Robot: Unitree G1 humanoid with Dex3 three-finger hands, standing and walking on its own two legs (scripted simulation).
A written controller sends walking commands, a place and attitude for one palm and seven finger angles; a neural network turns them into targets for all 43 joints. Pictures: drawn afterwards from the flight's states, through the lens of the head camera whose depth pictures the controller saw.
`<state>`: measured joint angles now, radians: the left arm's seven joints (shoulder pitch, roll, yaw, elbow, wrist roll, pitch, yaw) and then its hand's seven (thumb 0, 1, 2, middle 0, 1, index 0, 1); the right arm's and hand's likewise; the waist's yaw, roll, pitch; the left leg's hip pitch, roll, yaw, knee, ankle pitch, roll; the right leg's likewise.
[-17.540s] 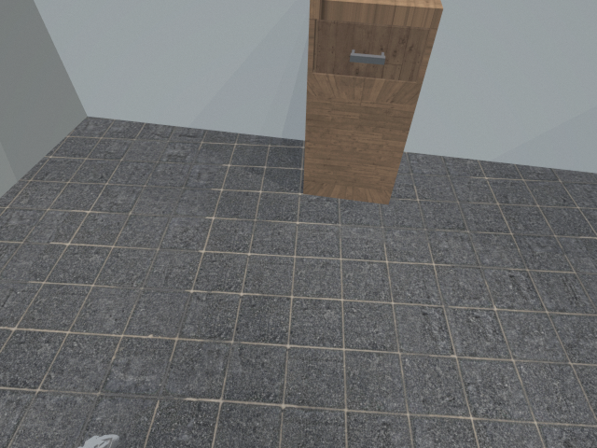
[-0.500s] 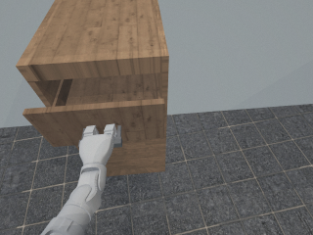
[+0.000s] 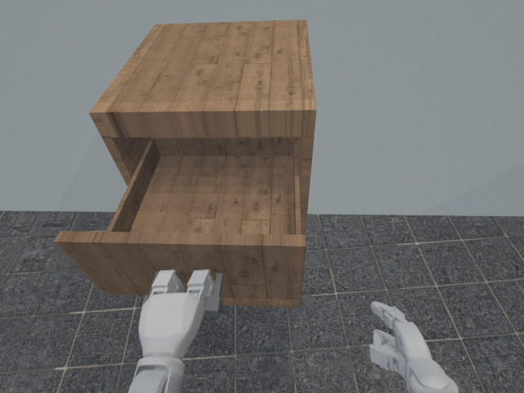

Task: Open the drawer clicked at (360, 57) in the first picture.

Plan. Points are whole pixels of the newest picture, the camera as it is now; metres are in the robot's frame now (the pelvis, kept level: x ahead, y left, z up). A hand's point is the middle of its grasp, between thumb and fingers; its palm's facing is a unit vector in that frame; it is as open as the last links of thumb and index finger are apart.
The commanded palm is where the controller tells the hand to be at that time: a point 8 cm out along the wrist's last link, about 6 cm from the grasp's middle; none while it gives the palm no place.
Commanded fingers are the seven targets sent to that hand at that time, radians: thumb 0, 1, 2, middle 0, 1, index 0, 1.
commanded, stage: pull the drawer open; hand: left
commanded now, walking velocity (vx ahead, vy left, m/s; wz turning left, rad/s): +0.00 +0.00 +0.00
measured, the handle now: (185, 292) +0.28 +0.16 +0.00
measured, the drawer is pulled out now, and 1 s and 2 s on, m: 0.25 0.30 0.29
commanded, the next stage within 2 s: open the thumb to release the handle in 0.52 s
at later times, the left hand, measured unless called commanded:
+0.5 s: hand (179, 364) +0.18 +0.14 -0.02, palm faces +0.02 -0.16 -0.99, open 5.6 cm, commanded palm +0.12 +0.16 +0.03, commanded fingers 0.00 0.90 0.90 -0.40 -1.35 -0.40 -1.35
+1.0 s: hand (176, 358) +0.18 +0.15 -0.02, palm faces +0.03 -0.14 -0.99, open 9.6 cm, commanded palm +0.16 +0.16 +0.03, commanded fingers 0.00 -0.50 0.30 -0.30 -1.20 -0.30 -1.20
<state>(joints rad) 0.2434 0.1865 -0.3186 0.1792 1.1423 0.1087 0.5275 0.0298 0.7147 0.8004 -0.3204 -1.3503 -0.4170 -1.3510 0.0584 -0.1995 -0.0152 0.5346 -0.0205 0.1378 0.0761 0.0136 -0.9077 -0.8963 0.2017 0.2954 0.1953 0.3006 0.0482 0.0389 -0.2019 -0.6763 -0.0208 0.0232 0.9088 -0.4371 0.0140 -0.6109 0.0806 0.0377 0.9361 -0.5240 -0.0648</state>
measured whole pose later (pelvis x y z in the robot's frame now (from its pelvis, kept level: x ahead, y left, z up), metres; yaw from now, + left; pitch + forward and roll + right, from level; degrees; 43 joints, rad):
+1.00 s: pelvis -0.02 -0.02 -0.01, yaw +1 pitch +12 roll +2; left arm 0.34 0.24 -0.26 0.08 1.11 0.07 0.53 0.00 0.12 0.57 -0.34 -1.27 -0.36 -1.27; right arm 0.10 -0.21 0.00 0.55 -0.03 0.11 0.02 0.02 -0.91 -0.90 0.20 0.30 0.20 0.30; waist 0.06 0.04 -0.18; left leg -0.74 -0.02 0.00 0.94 -0.41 -0.01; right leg -0.68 0.08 0.01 1.00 -0.52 -0.09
